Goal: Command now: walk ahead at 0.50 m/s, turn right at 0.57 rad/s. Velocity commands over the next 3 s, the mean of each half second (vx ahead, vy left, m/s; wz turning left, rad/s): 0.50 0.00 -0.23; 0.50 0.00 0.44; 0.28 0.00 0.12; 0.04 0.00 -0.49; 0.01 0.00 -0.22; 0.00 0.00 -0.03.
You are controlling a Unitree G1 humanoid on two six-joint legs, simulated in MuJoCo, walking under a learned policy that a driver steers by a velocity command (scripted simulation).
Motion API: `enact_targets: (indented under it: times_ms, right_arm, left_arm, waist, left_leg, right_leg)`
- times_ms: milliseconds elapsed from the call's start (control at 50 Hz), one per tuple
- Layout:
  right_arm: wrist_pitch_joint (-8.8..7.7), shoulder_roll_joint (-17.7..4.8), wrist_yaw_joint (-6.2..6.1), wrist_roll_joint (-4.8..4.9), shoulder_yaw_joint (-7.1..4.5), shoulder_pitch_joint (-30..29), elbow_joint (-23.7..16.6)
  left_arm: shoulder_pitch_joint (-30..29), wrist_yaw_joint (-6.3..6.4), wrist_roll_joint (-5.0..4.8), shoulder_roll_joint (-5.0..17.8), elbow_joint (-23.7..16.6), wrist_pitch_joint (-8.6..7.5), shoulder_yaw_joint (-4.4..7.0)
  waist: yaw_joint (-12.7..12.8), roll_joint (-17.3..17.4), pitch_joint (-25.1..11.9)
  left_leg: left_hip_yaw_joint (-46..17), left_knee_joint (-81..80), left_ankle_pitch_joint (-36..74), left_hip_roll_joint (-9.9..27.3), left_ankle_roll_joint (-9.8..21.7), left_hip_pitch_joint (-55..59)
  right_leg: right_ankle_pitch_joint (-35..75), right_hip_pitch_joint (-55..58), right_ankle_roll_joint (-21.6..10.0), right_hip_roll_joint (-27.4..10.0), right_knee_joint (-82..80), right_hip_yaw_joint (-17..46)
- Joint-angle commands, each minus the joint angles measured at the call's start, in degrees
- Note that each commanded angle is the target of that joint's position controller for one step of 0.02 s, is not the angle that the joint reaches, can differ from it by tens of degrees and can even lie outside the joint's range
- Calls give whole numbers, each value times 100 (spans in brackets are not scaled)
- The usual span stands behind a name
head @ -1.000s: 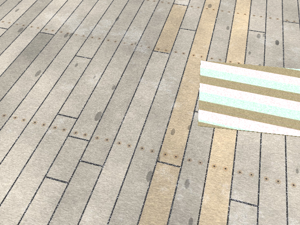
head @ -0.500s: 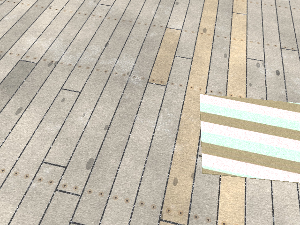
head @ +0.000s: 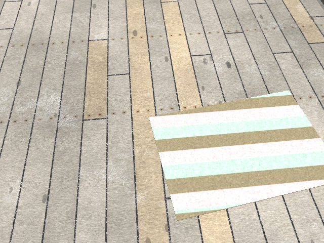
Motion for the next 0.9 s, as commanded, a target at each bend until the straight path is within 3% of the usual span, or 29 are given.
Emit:
enact_targets:
  times_ms: [20,40,60,100,160,220,260,320,360,400,420,440,460,480,500,520,540,560,580,600,620,680,740,800,840,880,900]
  right_arm:
    - [-311,-716,-30,-114,-142,-543,-718]
    - [-237,-739,-26,-163,-176,-327,-751]
    - [-162,-751,-18,-198,-195,-229,-755]
    - [-52,-567,-7,-223,-165,-210,-752]
    - [-8,-350,-5,-253,-69,-832,-944]
    - [-47,-254,63,-189,-7,-1401,-1055]
    - [-75,-315,118,-128,-8,-1715,-1145]
    - [-139,-447,204,-122,-38,-2018,-1310]
    - [-164,-510,256,-106,-52,-1886,-1318]
    - [-165,-651,262,-93,-126,-1293,-1183]
    - [-158,-827,244,-118,-223,-566,-972]
    - [-145,-1132,228,-171,-294,402,-823]
    - [-109,-1551,270,-168,-419,864,-687]
    - [-76,-1057,292,-6,-294,875,-668]
    - [-37,-806,259,-17,-216,464,-779]
    - [19,-719,250,-103,-171,141,-887]
    - [42,-726,242,-133,-165,-29,-936]
    - [25,-613,248,-151,-121,-20,-956]
    - [44,-652,229,-153,-128,-108,-973]
    - [47,-655,207,-136,-139,-158,-1005]
    - [42,-780,173,-121,-175,-130,-995]
    - [81,-913,67,-59,-232,104,-917]
    - [151,-949,-1,-17,-249,407,-814]
    - [228,-931,-31,14,-250,683,-732]
    - [281,-918,-52,20,-256,731,-731]
    - [327,-938,-69,11,-280,607,-775]
    - [339,-839,-66,7,-253,501,-824]
  left_arm:
    - [682,46,-29,543,-197,-115,156]
    - [496,72,40,558,-306,-127,143]
    - [448,83,40,572,-343,-142,148]
    - [515,144,38,648,-305,-175,163]
    - [854,234,17,724,-151,-178,161]
    - [1122,256,-3,755,-29,-162,145]
    - [1306,246,-11,803,64,-165,140]
    - [1513,258,-20,824,194,-132,139]
    - [1501,288,9,903,245,-93,162]
    - [1310,308,26,956,234,-54,171]
    - [1240,315,56,877,206,-40,132]
    - [1218,340,149,698,81,-44,37]
    - [1948,294,96,257,39,-154,-91]
    - [1707,256,76,559,27,-261,-76]
    - [1089,207,-52,832,-136,-340,-10]
    - [613,205,4,765,-221,-384,-34]
    - [554,204,87,706,-297,-414,-24]
    - [509,219,208,728,-304,-416,8]
    - [718,223,194,614,-333,-388,9]
    - [771,252,196,556,-287,-344,-1]
    - [713,269,175,519,-341,-306,-15]
    - [72,306,190,374,-490,-267,-75]
    - [-512,255,150,279,-605,-327,-112]
    - [-964,189,78,352,-729,-395,-92]
    - [-1052,150,55,470,-781,-448,-43]
    - [-791,145,31,598,-736,-499,30]
    - [-374,171,41,689,-628,-518,95]
  waist:
    - [270,213,-878]
    - [35,-112,-790]
    - [-50,-79,-718]
    - [-113,-38,-676]
    - [124,-201,-475]
    - [420,-397,-416]
    - [572,-468,-296]
    - [644,-475,-161]
    - [542,-586,-167]
    - [184,-637,-474]
    - [-164,-508,-989]
    - [-535,-8,-1785]
    - [-271,1597,-2377]
    - [-399,1425,-2239]
    - [-424,900,-1335]
    - [-349,147,-818]
    - [-156,75,-555]
    - [-83,78,-488]
    - [127,351,-633]
    - [159,284,-651]
    - [172,445,-588]
    - [-10,312,-396]
    - [-240,411,-392]
    - [-381,484,-379]
    - [-339,544,-384]
    - [-131,716,-432]
    - [113,722,-594]
  left_leg:
    - [-630,164,555,350,190,-2729]
    - [-680,-42,709,424,114,-2311]
    - [-668,-252,741,450,25,-2081]
    - [-501,-762,1025,454,-129,-1937]
    - [-341,-1980,2087,361,-242,-2025]
    - [-255,-3192,3152,140,-169,-1711]
    - [-261,-3558,3347,63,-104,-1701]
    - [-320,-3938,2893,1,105,-2033]
    - [-254,-4064,2441,-38,296,-2054]
    - [11,-4247,2159,-300,556,-1196]
    - [54,-4280,2391,-387,759,-128]
    - [-1018,-4156,2749,449,1184,1468]
    - [-3628,-4594,1681,1590,2160,3490]
    - [-4592,-5234,508,1635,2082,3667]
    - [-3907,-5344,319,1491,1809,2961]
    - [-3243,-5461,798,1212,1599,2113]
    - [-2985,-5561,1358,1103,1661,1532]
    - [-2579,-5584,2491,851,1554,1132]
    - [-2499,-5663,2438,775,1623,1051]
    - [-2379,-5783,2388,670,1634,840]
    - [-2307,-5816,2620,711,1733,629]
    - [-1864,-5875,2642,451,1556,281]
    - [-1764,-5735,2487,294,1349,208]
    - [-2042,-5471,2260,362,1286,375]
    - [-2379,-5218,2090,446,1222,633]
    - [-2636,-4898,2175,478,1119,750]
    - [-2583,-4554,2351,313,991,648]
  right_leg:
    - [814,2854,-1095,-1572,-1946,2692]
    - [1304,2269,-1187,-1525,-2055,2542]
    - [1658,1940,-1193,-1430,-2140,2422]
    - [1972,1532,-1160,-1313,-2268,1980]
    - [2254,1342,-926,-1079,-2322,1465]
    - [1581,1384,-668,-952,-2288,1278]
    - [1145,1571,-662,-1129,-2266,1467]
    - [1211,2273,-637,-1464,-1950,1803]
    - [1667,2728,-538,-1674,-1774,1835]
    - [3270,2861,-349,-1545,-1140,1534]
    - [4010,2693,-210,-1252,-242,1226]
    - [2951,1766,-10,-936,1329,934]
    - [-513,-596,490,38,3422,592]
    - [-1955,-1550,461,-85,3939,1078]
    - [-1527,-1970,409,-388,4058,1098]
    - [-1123,-1808,359,-597,3750,949]
    - [-865,-1688,418,-726,3339,900]
    - [-749,-1272,452,-852,2967,874]
    - [-668,-1120,544,-860,2691,862]
    - [-635,-1004,606,-882,2531,807]
    - [-601,-1009,713,-851,2253,736]
    - [288,-907,891,-745,1090,659]
    - [1233,-550,938,-528,81,672]
    - [1362,-280,913,-348,-419,714]
    - [1077,-101,845,-286,-736,793]
    - [710,365,698,-276,-981,776]
    - [749,1002,551,-317,-1246,708]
